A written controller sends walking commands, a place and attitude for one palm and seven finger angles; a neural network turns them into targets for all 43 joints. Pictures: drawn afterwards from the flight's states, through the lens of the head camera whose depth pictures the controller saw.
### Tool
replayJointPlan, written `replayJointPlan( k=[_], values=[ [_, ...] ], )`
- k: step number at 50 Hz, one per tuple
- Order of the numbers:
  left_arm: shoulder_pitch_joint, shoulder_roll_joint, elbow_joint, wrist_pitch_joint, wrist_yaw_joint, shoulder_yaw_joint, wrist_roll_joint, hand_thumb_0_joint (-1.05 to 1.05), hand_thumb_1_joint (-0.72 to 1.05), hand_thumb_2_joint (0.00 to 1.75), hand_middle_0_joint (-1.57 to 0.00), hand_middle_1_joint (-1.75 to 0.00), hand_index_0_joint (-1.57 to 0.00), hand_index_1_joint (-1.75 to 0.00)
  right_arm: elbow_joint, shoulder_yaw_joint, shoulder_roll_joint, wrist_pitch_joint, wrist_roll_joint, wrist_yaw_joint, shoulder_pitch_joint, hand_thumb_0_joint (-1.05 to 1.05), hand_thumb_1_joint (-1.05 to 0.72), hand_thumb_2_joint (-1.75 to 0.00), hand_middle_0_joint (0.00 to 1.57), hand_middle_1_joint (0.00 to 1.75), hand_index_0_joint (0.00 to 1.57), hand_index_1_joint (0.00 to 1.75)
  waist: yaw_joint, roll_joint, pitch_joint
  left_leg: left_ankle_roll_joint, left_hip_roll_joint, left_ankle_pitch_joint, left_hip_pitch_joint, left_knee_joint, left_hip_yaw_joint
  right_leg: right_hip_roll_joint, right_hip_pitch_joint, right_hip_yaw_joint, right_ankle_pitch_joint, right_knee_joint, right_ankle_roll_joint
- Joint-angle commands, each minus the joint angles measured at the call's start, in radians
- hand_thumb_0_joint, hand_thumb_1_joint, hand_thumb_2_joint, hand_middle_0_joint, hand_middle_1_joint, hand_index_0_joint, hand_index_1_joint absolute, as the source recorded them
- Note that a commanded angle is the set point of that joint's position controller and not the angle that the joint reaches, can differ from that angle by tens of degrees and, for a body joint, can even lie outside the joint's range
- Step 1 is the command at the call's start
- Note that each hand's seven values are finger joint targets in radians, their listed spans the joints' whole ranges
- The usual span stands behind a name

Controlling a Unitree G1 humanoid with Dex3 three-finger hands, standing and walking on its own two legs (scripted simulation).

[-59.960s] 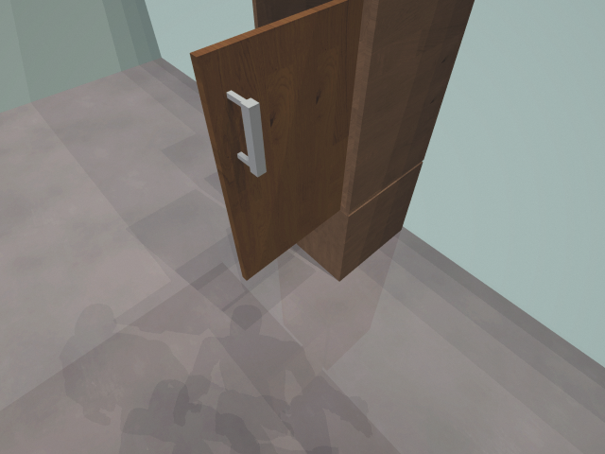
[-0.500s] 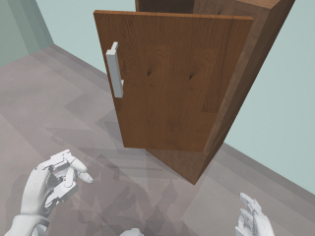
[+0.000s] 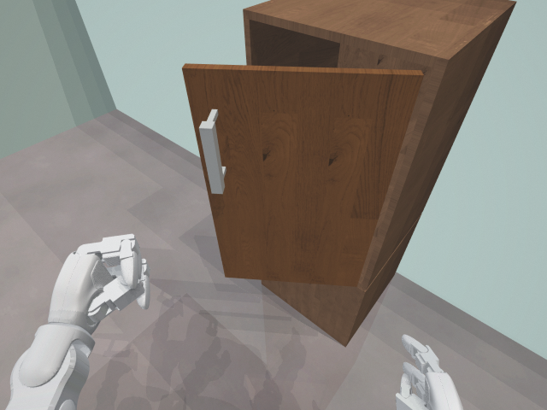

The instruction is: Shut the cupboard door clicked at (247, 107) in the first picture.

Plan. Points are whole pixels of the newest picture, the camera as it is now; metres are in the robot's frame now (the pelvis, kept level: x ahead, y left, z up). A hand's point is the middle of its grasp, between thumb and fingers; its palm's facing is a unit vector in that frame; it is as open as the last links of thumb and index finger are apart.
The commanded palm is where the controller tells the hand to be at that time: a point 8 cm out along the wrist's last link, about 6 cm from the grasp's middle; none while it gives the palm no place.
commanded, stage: raise the hand and make a fist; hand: left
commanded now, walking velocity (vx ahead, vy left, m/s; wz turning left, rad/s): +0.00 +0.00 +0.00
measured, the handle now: (215, 152) +0.50 +0.16 +0.13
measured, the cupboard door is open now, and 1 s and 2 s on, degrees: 35 35 35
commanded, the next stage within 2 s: bring the fist close to the handle in 0.40 s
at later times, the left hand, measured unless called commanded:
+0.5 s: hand (156, 280) +0.23 +0.17 +0.13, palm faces +0.04 -1.00 -0.06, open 3.1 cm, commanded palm +0.21 +0.22 +0.13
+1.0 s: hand (198, 225) +0.32 +0.14 +0.13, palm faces +0.01 -1.00 -0.04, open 3.1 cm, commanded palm +0.30 +0.19 +0.13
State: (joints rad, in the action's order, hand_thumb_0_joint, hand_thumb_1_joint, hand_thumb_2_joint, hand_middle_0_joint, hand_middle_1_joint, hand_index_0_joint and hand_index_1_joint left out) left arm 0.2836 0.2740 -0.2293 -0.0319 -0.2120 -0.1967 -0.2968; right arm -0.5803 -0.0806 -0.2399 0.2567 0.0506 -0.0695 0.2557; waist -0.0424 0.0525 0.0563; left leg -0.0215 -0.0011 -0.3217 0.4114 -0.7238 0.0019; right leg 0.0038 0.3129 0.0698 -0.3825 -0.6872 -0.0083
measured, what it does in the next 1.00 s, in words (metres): stands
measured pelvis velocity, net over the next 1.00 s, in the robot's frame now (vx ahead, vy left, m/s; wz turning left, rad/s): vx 0.01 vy -0.02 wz -0.03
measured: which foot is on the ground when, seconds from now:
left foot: down 0.00-1.00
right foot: down 0.00-1.00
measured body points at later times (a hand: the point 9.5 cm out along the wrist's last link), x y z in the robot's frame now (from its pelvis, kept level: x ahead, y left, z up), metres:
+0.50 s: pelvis +0.00 -0.02 +0.01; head -0.01 -0.04 +0.46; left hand +0.23 +0.23 +0.14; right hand +0.18 -0.24 -0.06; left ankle +0.04 +0.10 -0.72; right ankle -0.01 -0.11 -0.72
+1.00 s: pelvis +0.01 -0.02 +0.01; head +0.01 -0.03 +0.46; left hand +0.32 +0.20 +0.14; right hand +0.18 -0.24 -0.07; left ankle +0.04 +0.10 -0.72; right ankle -0.01 -0.11 -0.72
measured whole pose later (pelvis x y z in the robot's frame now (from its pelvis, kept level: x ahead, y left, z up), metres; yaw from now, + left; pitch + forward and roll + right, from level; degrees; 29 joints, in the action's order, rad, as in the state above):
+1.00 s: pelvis +0.01 -0.02 +0.01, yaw -2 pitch +0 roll +0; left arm -0.06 0.22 0.06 0.03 -0.12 -0.14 -0.22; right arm -0.63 -0.06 -0.24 0.20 0.05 -0.06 0.24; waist -0.01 0.04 0.04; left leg 0.00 -0.01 -0.29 0.34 -0.62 -0.02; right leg 0.00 0.27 0.04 -0.37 -0.63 -0.02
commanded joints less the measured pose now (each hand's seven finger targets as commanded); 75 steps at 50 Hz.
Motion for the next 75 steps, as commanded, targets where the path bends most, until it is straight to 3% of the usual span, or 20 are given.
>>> replayJointPlan(
  k=[1, 7, 16, 22, 25, 29, 37, 40, 42, 43, 47, 49, 52, 58, 60, 62, 64, 67, 70, 75],
  values=[
    [-0.165, 0.133, -0.188, -0.023, -0.006, -0.093, -0.030, 0.00, 0.90, 0.90, -1.30, -1.50, -1.30, -1.50, 0.156, 0.059, -0.113, 0.067, 0.005, -0.015, -0.126, 0.00, -0.90, -0.90, 0.20, 0.30, 0.20, 0.30, -0.002, -0.027, 0.094, -0.005, 0.000, 0.122, -0.150, 0.165, 0.037, -0.023, 0.028, -0.008, 0.173, 0.153, -0.004],
    [-0.149, 0.139, -0.177, -0.013, -0.002, -0.100, -0.023, 0.00, 0.90, 0.90, -1.30, -1.50, -1.30, -1.50, 0.152, 0.065, -0.115, 0.063, 0.006, -0.009, -0.127, 0.00, -0.90, -0.90, 0.20, 0.30, 0.20, 0.30, -0.007, -0.055, 0.071, -0.006, 0.006, 0.129, -0.145, 0.165, 0.016, -0.011, 0.005, -0.036, 0.165, 0.188, 0.003],
    [-0.184, 0.128, -0.201, -0.063, 0.012, -0.087, -0.009, 0.00, 0.90, 0.90, -1.30, -1.50, -1.30, -1.50, 0.147, 0.066, -0.109, 0.070, 0.000, -0.009, -0.127, 0.00, -0.90, -0.90, 0.20, 0.30, 0.20, 0.30, 0.000, -0.009, 0.072, -0.008, 0.013, 0.127, -0.169, 0.164, 0.004, -0.008, 0.010, -0.048, 0.157, 0.199, 0.005],
    [-0.166, 0.139, -0.172, -0.054, 0.001, -0.095, -0.014, 0.00, 0.90, 0.90, -1.30, -1.50, -1.30, -1.50, 0.144, 0.069, -0.114, 0.071, 0.000, -0.011, -0.126, 0.00, -0.90, -0.90, 0.20, 0.30, 0.20, 0.30, 0.002, -0.065, 0.065, -0.011, 0.009, 0.142, -0.158, 0.151, 0.004, -0.001, 0.002, -0.065, 0.181, 0.206, 0.014],
    [-0.175, 0.123, -0.188, -0.056, -0.001, -0.086, -0.016, 0.00, 0.90, 0.90, -1.30, -1.50, -1.30, -1.50, 0.148, 0.068, -0.111, 0.070, -0.001, -0.011, -0.128, 0.00, -0.90, -0.90, 0.20, 0.30, 0.20, 0.30, 0.001, -0.030, 0.082, -0.011, 0.013, 0.152, -0.173, 0.153, 0.002, -0.004, 0.006, -0.053, 0.206, 0.193, 0.013],
    [-0.313, 0.098, -0.166, -0.059, 0.013, -0.032, 0.000, 0.00, 0.90, 0.90, -1.30, -1.50, -1.30, -1.50, 0.130, 0.066, -0.113, 0.071, 0.000, -0.015, -0.125, 0.00, -0.90, -0.90, 0.20, 0.30, 0.20, 0.30, 0.031, -0.035, 0.058, -0.014, 0.011, 0.129, -0.177, 0.153, 0.010, -0.008, 0.041, -0.046, 0.175, 0.189, 0.013],
    [-0.439, 0.112, -0.049, -0.028, 0.054, -0.025, 0.037, 0.00, 0.90, 0.90, -1.30, -1.50, -1.30, -1.50, 0.112, 0.063, -0.113, 0.052, 0.000, -0.016, -0.127, 0.00, -0.90, -0.90, 0.20, 0.30, 0.20, 0.30, 0.020, -0.045, 0.106, -0.013, 0.008, 0.141, -0.193, 0.167, 0.011, -0.006, 0.017, -0.045, 0.186, 0.186, 0.007],
    [-0.512, 0.073, -0.035, -0.019, 0.071, 0.006, 0.045, 0.00, 0.90, 0.90, -1.30, -1.50, -1.30, -1.50, 0.115, 0.064, -0.108, 0.044, -0.001, -0.011, -0.135, 0.00, -0.90, -0.90, 0.20, 0.30, 0.20, 0.30, 0.019, -0.027, 0.138, -0.012, 0.008, 0.167, -0.220, 0.174, 0.009, -0.009, 0.008, -0.034, 0.228, 0.174, 0.003],
    [-0.503, 0.117, 0.019, -0.011, 0.086, -0.038, 0.053, 0.00, 0.90, 0.90, -1.30, -1.50, -1.30, -1.50, 0.108, 0.065, -0.114, 0.031, -0.005, -0.008, -0.126, 0.00, -0.90, -0.90, 0.20, 0.30, 0.20, 0.30, 0.013, -0.086, 0.142, -0.012, 0.006, 0.187, -0.204, 0.173, 0.006, -0.007, -0.015, -0.038, 0.253, 0.176, 0.006],
    [-0.506, 0.079, 0.024, -0.008, 0.087, -0.014, 0.054, 0.00, 0.90, 0.90, -1.30, -1.50, -1.30, -1.50, 0.115, 0.064, -0.107, 0.026, -0.004, -0.004, -0.134, 0.00, -0.90, -0.90, 0.20, 0.30, 0.20, 0.30, 0.009, -0.077, 0.151, -0.012, 0.007, 0.203, -0.209, 0.175, 0.001, -0.007, -0.018, -0.035, 0.277, 0.170, 0.005],
    [-0.576, 0.122, 0.081, -0.001, 0.104, -0.047, 0.065, 0.00, 0.90, 0.90, -1.30, -1.50, -1.30, -1.50, 0.108, 0.067, -0.113, -0.001, -0.004, 0.001, -0.131, 0.00, -0.90, -0.90, 0.20, 0.30, 0.20, 0.30, 0.011, -0.069, 0.147, -0.009, 0.005, 0.219, -0.206, 0.173, -0.007, -0.007, -0.030, -0.041, 0.303, 0.172, 0.003],
    [-0.636, 0.096, 0.093, 0.001, 0.105, -0.026, 0.066, 0.00, 0.90, 0.90, -1.30, -1.50, -1.30, -1.50, 0.111, 0.066, -0.110, -0.010, -0.003, 0.002, -0.134, 0.00, -0.90, -0.90, 0.20, 0.30, 0.20, 0.30, 0.021, -0.057, 0.148, -0.009, 0.007, 0.221, -0.214, 0.175, -0.010, -0.008, -0.018, -0.039, 0.314, 0.171, 0.004],
    [-0.696, 0.121, 0.129, -0.009, 0.113, -0.038, 0.075, 0.00, 0.90, 0.90, -1.30, -1.50, -1.30, -1.50, 0.103, 0.072, -0.117, -0.024, -0.004, 0.000, -0.127, 0.00, -0.90, -0.90, 0.20, 0.30, 0.20, 0.30, 0.025, -0.065, 0.166, -0.010, 0.004, 0.233, -0.222, 0.169, -0.010, -0.009, -0.024, -0.043, 0.323, 0.170, 0.003],
    [-0.833, 0.085, 0.218, -0.018, 0.115, 0.003, 0.081, 0.00, 0.90, 0.90, -1.30, -1.50, -1.30, -1.50, 0.086, 0.076, -0.119, -0.044, -0.002, -0.001, -0.115, 0.00, -0.90, -0.90, 0.20, 0.30, 0.20, 0.30, 0.047, -0.052, 0.184, -0.011, 0.006, 0.247, -0.237, 0.163, -0.009, -0.010, -0.008, -0.042, 0.350, 0.164, 0.002],
    [-0.849, 0.080, 0.227, -0.023, 0.116, 0.003, 0.083, 0.00, 0.90, 0.90, -1.30, -1.50, -1.30, -1.50, 0.088, 0.080, -0.119, -0.049, -0.003, 0.002, -0.110, 0.00, -0.90, -0.90, 0.20, 0.30, 0.20, 0.30, 0.037, -0.042, 0.227, -0.007, 0.005, 0.280, -0.254, 0.163, -0.006, -0.012, -0.026, -0.036, 0.380, 0.151, -0.003],
    [-0.840, 0.135, 0.289, -0.021, 0.125, -0.051, 0.083, 0.00, 0.90, 0.90, -1.30, -1.50, -1.30, -1.50, 0.080, 0.082, -0.128, -0.062, -0.006, 0.001, -0.099, 0.00, -0.90, -0.90, 0.20, 0.30, 0.20, 0.30, 0.030, -0.085, 0.232, -0.010, 0.005, 0.287, -0.236, 0.156, -0.010, -0.011, -0.042, -0.042, 0.402, 0.155, 0.001],
    [-0.902, 0.090, 0.310, -0.025, 0.122, -0.010, 0.085, 0.00, 0.90, 0.90, -1.30, -1.50, -1.30, -1.50, 0.081, 0.080, -0.120, -0.071, -0.002, 0.003, -0.107, 0.00, -0.90, -0.90, 0.20, 0.30, 0.20, 0.30, 0.044, -0.059, 0.210, -0.009, 0.007, 0.279, -0.230, 0.159, -0.015, -0.009, -0.024, -0.043, 0.402, 0.156, 0.002],
    [-0.961, 0.133, 0.376, -0.036, 0.132, -0.041, 0.092, 0.00, 0.90, 0.90, -1.30, -1.50, -1.30, -1.50, 0.069, 0.084, -0.130, -0.087, -0.003, 0.001, -0.090, 0.00, -0.90, -0.90, 0.20, 0.30, 0.20, 0.30, 0.049, -0.078, 0.214, -0.010, 0.003, 0.280, -0.226, 0.152, -0.011, -0.011, -0.019, -0.046, 0.397, 0.156, 0.001],
    [-1.026, 0.104, 0.395, -0.056, 0.129, -0.016, 0.093, 0.00, 0.90, 0.90, -1.30, -1.50, -1.30, -1.50, 0.070, 0.087, -0.124, -0.093, -0.002, 0.004, -0.088, 0.00, -0.90, -0.90, 0.20, 0.30, 0.20, 0.30, 0.053, -0.032, 0.245, -0.008, 0.006, 0.288, -0.243, 0.148, -0.015, -0.011, -0.012, -0.048, 0.408, 0.148, -0.002],
    [-1.101, 0.100, 0.482, -0.080, 0.135, -0.011, 0.098, 0.00, 0.90, 0.90, -1.30, -1.50, -1.30, -1.50, 0.057, 0.092, -0.128, -0.108, -0.002, 0.006, -0.066, 0.00, -0.90, -0.90, 0.20, 0.30, 0.20, 0.30, 0.065, -0.055, 0.254, -0.009, 0.004, 0.291, -0.231, 0.140, -0.014, -0.014, 0.001, -0.046, 0.415, 0.142, -0.001]
  ],
)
